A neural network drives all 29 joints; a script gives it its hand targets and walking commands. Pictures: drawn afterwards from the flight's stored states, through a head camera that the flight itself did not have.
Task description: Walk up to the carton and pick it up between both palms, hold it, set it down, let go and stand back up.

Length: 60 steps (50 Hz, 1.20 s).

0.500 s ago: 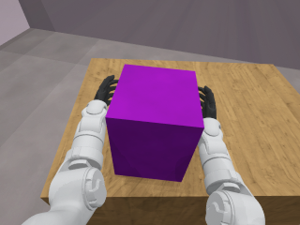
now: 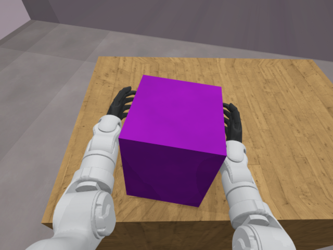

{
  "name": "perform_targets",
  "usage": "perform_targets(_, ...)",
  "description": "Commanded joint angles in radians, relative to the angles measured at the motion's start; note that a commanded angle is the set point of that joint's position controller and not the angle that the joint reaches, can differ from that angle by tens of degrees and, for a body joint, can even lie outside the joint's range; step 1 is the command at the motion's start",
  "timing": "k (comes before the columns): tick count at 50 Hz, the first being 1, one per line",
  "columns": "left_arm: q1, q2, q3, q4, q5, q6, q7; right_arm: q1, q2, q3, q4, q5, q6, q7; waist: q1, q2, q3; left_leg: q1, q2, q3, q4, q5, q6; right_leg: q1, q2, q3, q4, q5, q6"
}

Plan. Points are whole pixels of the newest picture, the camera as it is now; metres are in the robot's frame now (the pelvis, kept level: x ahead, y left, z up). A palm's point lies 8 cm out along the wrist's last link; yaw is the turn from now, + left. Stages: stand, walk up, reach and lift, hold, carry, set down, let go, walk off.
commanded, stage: set down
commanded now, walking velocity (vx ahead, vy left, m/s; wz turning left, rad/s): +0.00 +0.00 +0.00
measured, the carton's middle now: (171, 143) +0.38 -0.05 +0.03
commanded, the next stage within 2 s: none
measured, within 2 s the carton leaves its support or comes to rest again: rests again in 1.84 s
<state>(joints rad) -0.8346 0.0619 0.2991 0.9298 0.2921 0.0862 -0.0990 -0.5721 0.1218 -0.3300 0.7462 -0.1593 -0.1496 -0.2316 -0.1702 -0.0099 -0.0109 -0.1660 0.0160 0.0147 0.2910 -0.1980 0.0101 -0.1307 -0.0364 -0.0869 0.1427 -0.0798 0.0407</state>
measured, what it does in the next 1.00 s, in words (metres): stands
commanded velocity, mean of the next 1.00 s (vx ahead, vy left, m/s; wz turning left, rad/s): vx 0.00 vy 0.00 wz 0.00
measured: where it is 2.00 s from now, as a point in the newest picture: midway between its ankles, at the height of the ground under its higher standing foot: outside the picture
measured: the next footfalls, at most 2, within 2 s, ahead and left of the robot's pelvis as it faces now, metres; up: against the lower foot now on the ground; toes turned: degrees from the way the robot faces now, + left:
none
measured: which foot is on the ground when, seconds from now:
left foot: down 0.00-1.00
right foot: down 0.00-1.00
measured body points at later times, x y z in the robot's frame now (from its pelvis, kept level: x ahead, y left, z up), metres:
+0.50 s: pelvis -0.01 +0.00 +0.00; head +0.02 +0.03 +0.45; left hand +0.43 +0.09 +0.07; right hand +0.35 -0.19 +0.06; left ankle -0.04 +0.11 -0.75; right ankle -0.01 -0.14 -0.75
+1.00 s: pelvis -0.01 +0.01 +0.00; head +0.04 +0.03 +0.45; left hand +0.44 +0.09 +0.06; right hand +0.35 -0.19 +0.06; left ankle -0.04 +0.11 -0.75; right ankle -0.01 -0.14 -0.75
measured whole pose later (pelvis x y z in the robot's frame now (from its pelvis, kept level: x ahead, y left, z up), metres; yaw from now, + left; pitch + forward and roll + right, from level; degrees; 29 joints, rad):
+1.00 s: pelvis -0.01 +0.01 +0.00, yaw -1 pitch +6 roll -1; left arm -0.85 0.04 0.44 1.07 0.40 -0.13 -0.09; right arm -0.64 0.16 -0.56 0.95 -0.34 -0.40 -0.18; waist -0.13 -0.05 -0.02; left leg -0.23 0.01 0.04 0.30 -0.18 0.02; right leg -0.20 -0.04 -0.08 0.16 -0.06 0.04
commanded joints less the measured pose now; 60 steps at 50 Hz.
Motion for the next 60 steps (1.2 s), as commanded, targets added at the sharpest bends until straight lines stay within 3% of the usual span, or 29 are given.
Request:
perform_targets(1,-0.521,-0.598,-0.231,-0.089,-0.007,-0.072,-0.116,-0.652,0.568,0.402,-0.168,-0.041,-0.079,0.102,0.024,0.02,-0.605,0.039,-0.047,0.052,0.012,0.359,-0.038,0.402,0.044,-0.012,0.156,0.671,0.03)
perform_targets(4,-0.534,-0.599,-0.214,-0.069,0.003,-0.091,-0.111,-0.642,0.543,0.353,-0.135,-0.075,-0.085,0.115,0.015,0.025,-0.583,0.086,-0.038,0.055,0.007,0.34,-0.043,0.334,0.056,-0.028,0.134,0.565,0.021)
perform_targets(8,-0.548,-0.609,-0.19,-0.003,0.025,-0.099,-0.101,-0.629,0.492,0.243,-0.038,-0.116,-0.097,0.136,-0.003,0.062,-0.49,0.167,-0.021,0.052,0.006,0.31,-0.061,0.191,0.072,-0.052,0.088,0.33,-0.003)
perform_targets(13,-0.568,-0.588,-0.142,0.045,0.054,-0.114,-0.088,-0.644,0.458,0.103,0.057,-0.175,-0.119,0.16,0.001,0.091,-0.406,0.187,-0.007,0.044,-0.002,0.243,-0.079,0.067,0.08,-0.074,0.05,0.102,-0.023)
perform_targets(19,-0.582,-0.586,-0.123,0.068,0.072,-0.169,-0.075,-0.671,0.481,0.058,0.09,-0.225,-0.171,0.178,0.024,0.09,-0.443,0.134,-0.012,0.049,0.008,0.264,-0.085,0.099,0.079,-0.063,0.074,0.149,-0.024)
perform_targets(23,-0.569,-0.583,-0.124,0.099,0.075,-0.212,-0.08,-0.644,0.52,0.075,0.119,-0.245,-0.195,0.176,0.018,0.089,-0.491,0.09,-0.023,0.054,0.016,0.287,-0.078,0.147,0.069,-0.048,0.094,0.262,-0.018)
perform_targets(30,-0.509,-0.54,-0.094,0.144,0.088,-0.24,-0.109,-0.548,0.568,0.13,0.17,-0.244,-0.203,0.148,0.029,0.02,-0.481,-0.073,-0.041,0.067,-0.021,0.23,-0.044,0.326,0.03,-0.008,0.139,0.502,0.011)
perform_targets(33,-0.494,-0.536,-0.096,0.135,0.091,-0.242,-0.115,-0.525,0.568,0.143,0.175,-0.241,-0.21,0.135,0.018,0.016,-0.487,-0.107,-0.047,0.066,-0.027,0.232,-0.041,0.37,0.023,-0.006,0.151,0.569,0.02)
perform_targets(40,-0.462,-0.54,-0.076,0.142,0.115,-0.245,-0.111,-0.507,0.554,0.122,0.21,-0.247,-0.234,0.131,0.036,0.043,-0.438,-0.063,-0.034,0.063,-0.021,0.249,-0.052,0.296,0.031,-0.018,0.132,0.496,0.01)
perform_targets(41,-0.469,-0.549,-0.083,0.133,0.119,-0.245,-0.108,-0.503,0.556,0.114,0.207,-0.251,-0.237,0.133,0.027,0.047,-0.443,-0.044,-0.032,0.068,-0.016,0.256,-0.057,0.274,0.033,-0.023,0.123,0.478,0.008)
perform_targets(51,-0.432,-0.551,-0.044,0.182,0.164,-0.231,-0.086,-0.488,0.494,0.005,0.269,-0.28,-0.242,0.161,0.03,0.093,-0.323,0.046,-0.013,0.059,-0.015,0.192,-0.064,0.068,0.061,-0.051,0.061,0.158,-0.023)
perform_targets(55,-0.415,-0.531,-0.031,0.184,0.165,-0.235,-0.077,-0.477,0.464,-0.012,0.273,-0.285,-0.248,0.168,0.042,0.087,-0.326,0.062,-0.01,0.056,-0.004,0.223,-0.066,0.049,0.067,-0.052,0.065,0.156,-0.025)
perform_targets(60,-0.404,-0.521,-0.005,0.2,0.177,-0.247,-0.083,-0.459,0.467,-0.037,0.291,-0.304,-0.252,0.168,0.035,0.08,-0.288,0.036,-0.011,0.058,0.002,0.213,-0.062,0.05,0.062,-0.049,0.072,0.163,-0.023)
